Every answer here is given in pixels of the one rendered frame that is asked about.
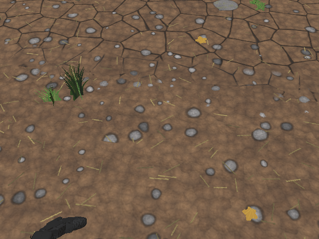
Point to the left robot hand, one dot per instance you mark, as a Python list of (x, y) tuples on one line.
[(60, 226)]

